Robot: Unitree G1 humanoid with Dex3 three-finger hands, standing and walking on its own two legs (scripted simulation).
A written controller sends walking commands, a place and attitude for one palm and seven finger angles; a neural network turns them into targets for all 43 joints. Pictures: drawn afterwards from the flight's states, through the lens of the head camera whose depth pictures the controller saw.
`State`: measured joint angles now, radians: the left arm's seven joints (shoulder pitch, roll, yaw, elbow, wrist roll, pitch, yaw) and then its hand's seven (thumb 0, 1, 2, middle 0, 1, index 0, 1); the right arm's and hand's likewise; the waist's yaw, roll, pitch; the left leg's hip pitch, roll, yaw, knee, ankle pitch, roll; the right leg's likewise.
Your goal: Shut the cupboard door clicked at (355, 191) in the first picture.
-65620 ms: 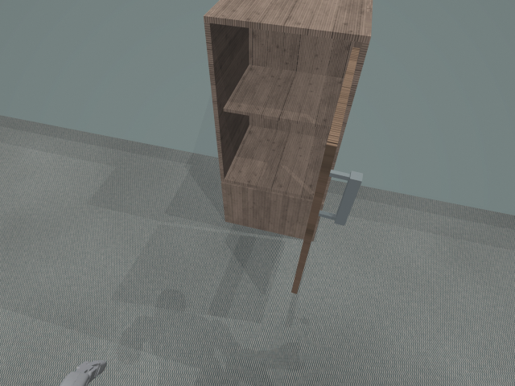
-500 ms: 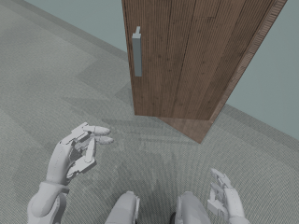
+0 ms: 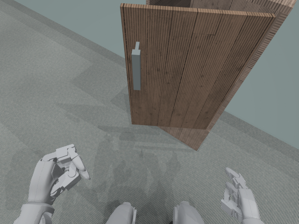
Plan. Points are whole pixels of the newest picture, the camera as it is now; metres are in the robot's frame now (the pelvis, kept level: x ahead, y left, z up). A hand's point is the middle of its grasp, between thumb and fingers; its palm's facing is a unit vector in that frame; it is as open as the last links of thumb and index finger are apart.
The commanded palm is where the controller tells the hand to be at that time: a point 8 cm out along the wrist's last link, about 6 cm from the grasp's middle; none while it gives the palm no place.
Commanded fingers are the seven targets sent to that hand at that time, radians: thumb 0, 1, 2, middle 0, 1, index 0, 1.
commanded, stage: raise the hand and make a fist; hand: left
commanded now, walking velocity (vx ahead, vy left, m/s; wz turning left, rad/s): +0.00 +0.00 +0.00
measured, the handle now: (137, 67) +0.56 +0.09 +0.06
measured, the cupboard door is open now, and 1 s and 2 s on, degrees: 32 32 32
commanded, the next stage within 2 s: bring the fist close to the handle in 0.74 s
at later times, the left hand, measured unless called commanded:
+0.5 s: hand (85, 165) +0.24 +0.17 +0.06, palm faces -0.03 -1.00 -0.04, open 3.1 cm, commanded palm +0.21 +0.22 +0.07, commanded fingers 0.00 0.90 0.90 -1.30 -1.50 -1.30 -1.50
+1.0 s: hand (87, 163) +0.24 +0.16 +0.07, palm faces -0.01 -1.00 -0.03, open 3.1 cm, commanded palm +0.24 +0.20 +0.07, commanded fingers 0.00 0.90 0.90 -1.30 -1.50 -1.30 -1.50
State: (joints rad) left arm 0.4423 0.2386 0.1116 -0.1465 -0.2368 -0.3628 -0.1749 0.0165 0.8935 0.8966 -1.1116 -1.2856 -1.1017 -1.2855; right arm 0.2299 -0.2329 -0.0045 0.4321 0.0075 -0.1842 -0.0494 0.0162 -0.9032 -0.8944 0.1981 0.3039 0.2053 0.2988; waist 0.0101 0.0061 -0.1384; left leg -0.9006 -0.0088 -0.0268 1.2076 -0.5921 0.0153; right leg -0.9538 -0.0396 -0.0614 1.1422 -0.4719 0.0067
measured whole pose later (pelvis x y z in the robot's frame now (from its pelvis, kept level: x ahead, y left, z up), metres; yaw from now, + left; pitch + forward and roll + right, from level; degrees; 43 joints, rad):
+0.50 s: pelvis +0.01 -0.02 +0.01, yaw +0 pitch +16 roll -1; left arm 0.36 0.23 0.17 -0.04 -0.29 -0.35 -0.29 0.01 0.90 0.90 -1.30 -1.50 -1.29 -1.50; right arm 0.28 -0.25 0.01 0.47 0.02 -0.14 -0.05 0.02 -0.90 -0.89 0.20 0.30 0.21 0.30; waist 0.00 0.03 -0.14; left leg -0.86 0.00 -0.04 1.17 -0.59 -0.01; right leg -0.92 -0.03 -0.08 1.12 -0.49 -0.02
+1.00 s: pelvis +0.00 -0.01 +0.00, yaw +1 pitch +15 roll -2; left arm 0.29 0.21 0.10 -0.04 -0.26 -0.41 -0.22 0.02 0.89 0.90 -1.31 -1.50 -1.30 -1.50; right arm 0.25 -0.25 0.03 0.46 0.01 -0.18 -0.06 0.01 -0.90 -0.89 0.20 0.30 0.21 0.30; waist 0.01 0.03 -0.14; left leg -0.89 -0.01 -0.05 1.20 -0.58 0.00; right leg -0.94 -0.04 -0.08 1.14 -0.47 -0.01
